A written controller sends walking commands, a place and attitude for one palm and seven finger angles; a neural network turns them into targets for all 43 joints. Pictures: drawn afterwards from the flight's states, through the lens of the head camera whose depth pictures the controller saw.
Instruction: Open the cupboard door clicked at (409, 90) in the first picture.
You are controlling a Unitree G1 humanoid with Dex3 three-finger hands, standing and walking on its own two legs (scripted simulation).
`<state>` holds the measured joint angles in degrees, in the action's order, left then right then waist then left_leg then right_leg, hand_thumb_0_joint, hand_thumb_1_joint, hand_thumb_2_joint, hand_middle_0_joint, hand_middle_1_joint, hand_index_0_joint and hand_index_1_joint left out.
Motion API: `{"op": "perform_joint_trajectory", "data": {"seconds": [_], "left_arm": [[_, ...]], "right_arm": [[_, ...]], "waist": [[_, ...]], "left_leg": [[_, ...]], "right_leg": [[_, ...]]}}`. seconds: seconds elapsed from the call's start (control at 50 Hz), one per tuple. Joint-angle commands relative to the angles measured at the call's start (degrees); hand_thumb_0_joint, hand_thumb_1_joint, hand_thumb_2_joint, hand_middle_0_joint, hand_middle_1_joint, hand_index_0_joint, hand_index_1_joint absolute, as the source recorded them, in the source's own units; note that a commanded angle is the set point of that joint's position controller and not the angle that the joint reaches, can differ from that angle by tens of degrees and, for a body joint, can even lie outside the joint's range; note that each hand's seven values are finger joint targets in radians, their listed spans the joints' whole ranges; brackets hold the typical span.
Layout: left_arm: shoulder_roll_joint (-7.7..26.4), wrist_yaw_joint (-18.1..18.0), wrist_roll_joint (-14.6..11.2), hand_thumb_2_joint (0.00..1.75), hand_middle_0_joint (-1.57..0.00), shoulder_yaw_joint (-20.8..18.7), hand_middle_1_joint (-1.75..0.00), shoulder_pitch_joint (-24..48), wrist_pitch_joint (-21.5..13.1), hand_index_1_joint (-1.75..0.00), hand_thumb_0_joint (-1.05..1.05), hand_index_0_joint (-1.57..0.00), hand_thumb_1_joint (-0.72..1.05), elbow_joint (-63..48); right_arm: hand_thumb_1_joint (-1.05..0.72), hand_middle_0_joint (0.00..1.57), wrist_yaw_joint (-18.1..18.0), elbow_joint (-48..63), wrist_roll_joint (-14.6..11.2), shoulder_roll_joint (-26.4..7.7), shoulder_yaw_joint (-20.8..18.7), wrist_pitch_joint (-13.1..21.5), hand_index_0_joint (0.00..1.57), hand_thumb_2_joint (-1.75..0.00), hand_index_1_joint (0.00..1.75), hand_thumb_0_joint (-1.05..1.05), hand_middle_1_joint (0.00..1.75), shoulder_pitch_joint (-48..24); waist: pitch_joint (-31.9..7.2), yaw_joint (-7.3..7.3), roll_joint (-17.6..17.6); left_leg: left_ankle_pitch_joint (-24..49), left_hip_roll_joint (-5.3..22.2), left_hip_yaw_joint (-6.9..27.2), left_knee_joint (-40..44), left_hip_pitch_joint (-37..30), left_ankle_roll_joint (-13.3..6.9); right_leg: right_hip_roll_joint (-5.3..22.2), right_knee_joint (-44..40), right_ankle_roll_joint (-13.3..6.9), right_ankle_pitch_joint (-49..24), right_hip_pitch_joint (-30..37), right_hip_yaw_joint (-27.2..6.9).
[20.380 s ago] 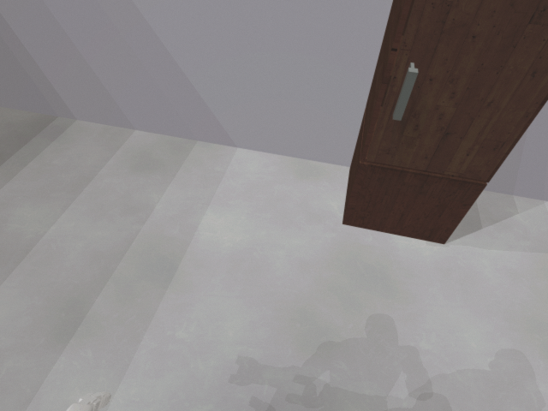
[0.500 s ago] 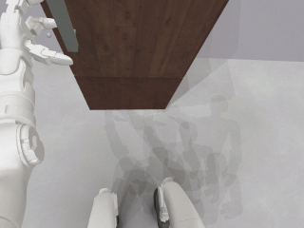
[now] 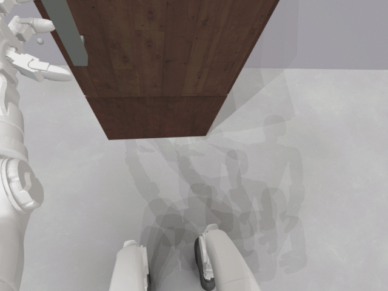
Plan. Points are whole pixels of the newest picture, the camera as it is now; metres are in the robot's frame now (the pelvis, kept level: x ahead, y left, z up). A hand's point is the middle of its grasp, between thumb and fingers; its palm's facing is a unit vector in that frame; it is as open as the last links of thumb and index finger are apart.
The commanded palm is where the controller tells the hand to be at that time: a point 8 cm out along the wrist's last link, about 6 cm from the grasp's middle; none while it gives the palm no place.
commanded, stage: move the hooked fingers beside the handle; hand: left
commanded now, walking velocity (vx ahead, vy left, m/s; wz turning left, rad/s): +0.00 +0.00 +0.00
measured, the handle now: (68, 21) +0.61 +0.16 +0.07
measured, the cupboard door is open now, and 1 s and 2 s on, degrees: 0 0 0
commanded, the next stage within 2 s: slide the fingers in behind the handle in 1.20 s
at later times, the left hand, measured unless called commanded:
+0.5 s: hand (18, 44) +0.55 +0.23 +0.07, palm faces -0.03 -1.00 -0.02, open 14.0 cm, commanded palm +0.54 +0.26 +0.06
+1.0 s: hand (22, 38) +0.57 +0.23 +0.07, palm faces -0.03 -1.00 -0.01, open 14.0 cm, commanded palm +0.56 +0.26 +0.06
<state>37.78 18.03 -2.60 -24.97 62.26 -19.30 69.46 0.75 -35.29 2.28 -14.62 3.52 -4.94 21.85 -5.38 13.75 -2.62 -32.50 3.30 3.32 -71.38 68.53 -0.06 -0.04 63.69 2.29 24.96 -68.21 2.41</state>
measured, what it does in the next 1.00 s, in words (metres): stands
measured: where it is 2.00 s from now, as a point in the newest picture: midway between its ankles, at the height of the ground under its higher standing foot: (175, 284)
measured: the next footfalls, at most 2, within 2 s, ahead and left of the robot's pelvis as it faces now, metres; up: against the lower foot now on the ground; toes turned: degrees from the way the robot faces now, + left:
none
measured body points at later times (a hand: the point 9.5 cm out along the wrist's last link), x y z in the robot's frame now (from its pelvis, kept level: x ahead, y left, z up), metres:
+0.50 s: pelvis -0.02 +0.00 -0.01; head +0.18 +0.03 +0.40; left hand +0.54 +0.29 +0.08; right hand -0.03 -0.27 -0.11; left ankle -0.01 +0.11 -0.63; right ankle +0.04 -0.15 -0.63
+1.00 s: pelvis -0.02 +0.00 -0.01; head +0.19 +0.04 +0.39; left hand +0.56 +0.29 +0.07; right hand -0.06 -0.25 -0.10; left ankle -0.01 +0.11 -0.63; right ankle +0.04 -0.15 -0.63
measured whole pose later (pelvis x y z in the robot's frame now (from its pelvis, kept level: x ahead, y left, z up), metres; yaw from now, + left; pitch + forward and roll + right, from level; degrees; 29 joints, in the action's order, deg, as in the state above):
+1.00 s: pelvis -0.02 +0.00 -0.01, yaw -1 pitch +31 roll -7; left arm 46.9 23.3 -0.7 -29.0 66.8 -15.3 71.3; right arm -0.4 -34.6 1.7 -14.7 5.9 -4.0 23.0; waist -4.5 16.2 -2.8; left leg -32.3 3.9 3.5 -74.6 73.8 -0.5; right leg -0.9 65.4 2.7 23.8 -73.0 2.3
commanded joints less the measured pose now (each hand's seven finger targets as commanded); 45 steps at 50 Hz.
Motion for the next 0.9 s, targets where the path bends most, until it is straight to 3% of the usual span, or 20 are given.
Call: {"op": "perform_joint_trajectory", "data": {"seconds": [0.0,0.04,0.14,0.2,0.26,0.3,0.34,0.38,0.5,0.52,0.58,0.64,0.7,0.72,0.78,0.82,0.84,0.88], "left_arm": [[13.91,1.35,-0.43,0.3,-0.3,-1.44,-1.2,25.57,-3.92,-1.2,0.0,-0.3,-0.5,-12.7],[16.7,1.71,-0.27,0.3,-0.3,-3.21,-1.2,25.05,-3.91,-1.2,0.0,-0.3,-0.5,-13.23],[18.14,2.82,-0.95,0.3,-0.3,-4.46,-1.2,22.56,-3.74,-1.2,0.0,-0.3,-0.5,-13.55],[19.01,3.38,-1.22,0.3,-0.3,-4.91,-1.2,21.95,-3.13,-1.2,0.0,-0.3,-0.5,-11.75],[21.52,3.84,-0.62,0.3,-0.3,-5.14,-1.2,23.29,-2.85,-1.2,0.0,-0.3,-0.5,-10.76],[20.87,4.22,-0.75,0.3,-0.3,-4.4,-1.2,25.6,-3.4,-1.2,0.0,-0.3,-0.5,-11.33],[23.25,4.85,-0.78,0.3,-0.3,-5.68,-1.2,25.1,-3.36,-1.2,0.0,-0.3,-0.5,-10.41],[22.49,5.71,-0.82,0.3,-0.3,-4.64,-1.2,24.82,-2.68,-1.2,0.0,-0.3,-0.5,-8.8],[19.13,6.71,-1.08,0.3,-0.3,-1.5,-1.2,28.49,-1.62,-1.2,0.0,-0.3,-0.5,-8.69],[21.82,6.41,-0.84,0.3,-0.3,-3.19,-1.2,28.84,-1.41,-1.2,0.0,-0.3,-0.5,-8.06],[22.89,5.73,0.15,0.3,-0.3,-2.65,-1.2,31.18,-0.49,-1.2,0.0,-0.3,-0.5,-6.51],[23.92,4.9,1.13,0.3,-0.3,-2.85,-1.2,33.43,-1.48,-1.2,0.0,-0.3,-0.5,-10.69],[23.26,4.75,0.9,0.3,-0.3,-3.36,-1.2,32.36,-1.09,-1.2,0.0,-0.3,-0.5,-10.55],[22.84,4.78,0.81,0.3,-0.3,-3.2,-1.2,31.53,-0.29,-1.2,0.0,-0.3,-0.5,-8.81],[25.4,4.57,1.58,0.3,-0.3,-4.34,-1.2,30.67,1.16,-1.2,0.0,-0.3,-0.5,-8.17],[27.55,4.4,1.83,0.3,-0.3,-5.73,-1.2,31.36,0.44,-1.2,0.0,-0.3,-0.5,-10.76],[26.72,4.44,1.82,0.3,-0.3,-5.24,-1.2,31.18,0.1,-1.2,0.0,-0.3,-0.5,-12.48],[25.27,4.64,1.15,0.3,-0.3,-5.21,-1.2,29.46,0.1,-1.2,0.0,-0.3,-0.5,-11.96]], "right_arm": [[-0.9,0.2,-1.05,0.97,0.22,-11.91,-3.74,0.19,0.2,-0.9,0.3,0.0,0.3,13.49],[-0.9,0.2,-1.14,1.07,0.15,-12.02,-3.7,0.2,0.2,-0.9,0.3,0.0,0.3,13.3],[-0.9,0.2,-1.34,1.75,-0.25,-12.05,-3.66,0.15,0.2,-0.9,0.3,0.0,0.3,12.9],[-0.9,0.2,-1.52,2.11,-0.5,-12.17,-3.34,0.29,0.2,-0.9,0.3,0.0,0.3,12.73],[-0.9,0.2,-1.89,2.22,-0.76,-12.38,-3.02,0.45,0.2,-0.9,0.3,0.0,0.3,12.08],[-0.9,0.2,-2.02,2.07,-0.7,-12.35,-2.98,0.84,0.2,-0.9,0.3,0.0,0.3,12.18],[-0.9,0.2,-2.22,2.02,-0.69,-12.74,-2.82,0.92,0.2,-0.9,0.3,0.0,0.3,12.14],[-0.9,0.2,-2.39,1.99,-0.84,-12.74,-2.66,1.08,0.2,-0.9,0.3,0.0,0.3,11.84],[-0.9,0.2,-2.61,1.72,-0.77,-13.1,-2.57,1.58,0.2,-0.9,0.3,0.0,0.3,12.25],[-0.9,0.2,-2.76,1.37,-0.72,-13.49,-2.33,1.51,0.2,-0.9,0.3,0.0,0.3,12.24],[-0.9,0.2,-3.01,1.46,-0.64,-13.49,-1.83,1.87,0.2,-0.9,0.3,0.0,0.3,12.28],[-0.9,0.2,-2.83,1.12,-0.12,-13.54,-2.0,2.05,0.2,-0.9,0.3,0.0,0.3,12.85],[-0.9,0.2,-2.37,1.13,-0.03,-13.57,-2.16,1.87,0.2,-0.9,0.3,0.0,0.3,13.46],[-0.9,0.2,-2.36,0.97,-0.18,-13.56,-2.07,1.78,0.2,-0.9,0.3,0.0,0.3,13.28],[-0.9,0.2,-2.44,1.46,-0.23,-13.57,-1.65,1.48,0.2,-0.9,0.3,0.0,0.3,13.51],[-0.9,0.2,-2.46,1.62,-0.06,-13.6,-1.66,1.46,0.2,-0.9,0.3,0.0,0.3,13.71],[-0.9,0.2,-2.31,1.68,0.0,-13.44,-1.88,1.39,0.2,-0.9,0.3,0.0,0.3,13.87],[-0.9,0.2,-2.12,1.43,-0.07,-13.29,-2.19,1.37,0.2,-0.9,0.3,0.0,0.3,13.86]], "waist": [[-34.53,1.35,-12.42],[-35.98,0.69,-12.98],[-35.6,0.06,-12.17],[-33.03,0.37,-9.89],[-31.68,0.74,-9.82],[-31.98,1.37,-11.12],[-33.53,1.09,-11.48],[-32.18,1.56,-10.84],[-32.38,2.91,-13.69],[-32.01,2.5,-13.11],[-30.83,3.56,-12.36],[-35.87,2.89,-18.21],[-37.23,2.81,-17.24],[-34.99,3.2,-16.3],[-34.11,2.85,-14.52],[-36.19,2.25,-16.81],[-37.68,1.8,-18.2],[-36.88,2.26,-16.4]], "left_leg": [[33.12,-0.97,1.27,6.87,-27.82,-0.74],[33.38,-1.03,0.89,6.57,-27.04,-0.73],[33.11,-0.95,0.48,6.71,-26.22,-0.89],[30.29,-1.04,0.28,6.89,-23.12,-1.29],[26.78,-1.06,-0.26,6.75,-20.43,-1.53],[26.82,-1.04,0.2,6.43,-21.66,-1.55],[26.92,-0.96,0.22,6.07,-21.46,-1.44],[25.93,-0.96,0.01,5.78,-20.05,-1.61],[25.3,-0.74,1.38,5.58,-23.25,-1.39],[24.54,-0.59,1.75,5.56,-22.4,-1.18],[21.42,-0.79,1.3,4.84,-18.66,-1.75],[26.33,-0.53,2.4,4.78,-24.99,-0.79],[28.59,-0.39,3.12,4.73,-26.67,-0.57],[27.76,-0.25,2.88,4.85,-25.38,-0.68],[25.48,-0.42,1.99,4.95,-21.56,-1.32],[27.53,-0.22,2.38,5.11,-23.75,-0.99],[29.33,-0.23,2.52,5.26,-25.74,-0.66],[30.36,-0.05,2.3,5.0,-26.04,-0.7]], "right_leg": [[-3.07,-4.17,-3.77,-20.4,14.7,1.51],[-2.92,-4.02,-3.6,-21.66,16.56,1.16],[-2.96,-4.06,-3.48,-22.18,17.73,1.05],[-3.14,-4.2,-3.45,-21.09,18.26,0.92],[-3.0,-4.58,-3.11,-18.9,18.3,0.45],[-3.02,-4.15,-3.32,-17.9,16.29,0.68],[-2.94,-3.99,-3.16,-17.78,16.77,0.64],[-2.95,-4.06,-3.04,-17.35,16.41,0.53],[-2.95,-3.62,-3.4,-13.35,9.87,1.54],[-2.88,-3.35,-3.35,-12.4,9.57,1.87],[-2.84,-3.36,-3.1,-10.89,9.58,1.44],[-2.74,-2.28,-3.63,-12.33,7.38,2.0],[-2.99,-2.02,-3.8,-13.13,7.25,2.38],[-2.99,-2.52,-3.54,-13.04,7.09,2.51],[-3.02,-2.92,-3.29,-13.07,9.96,2.07],[-3.03,-2.51,-3.46,-13.96,10.01,2.2],[-3.04,-2.42,-3.62,-14.65,9.96,2.29],[-3.2,-2.84,-3.41,-15.67,9.96,2.27]]}}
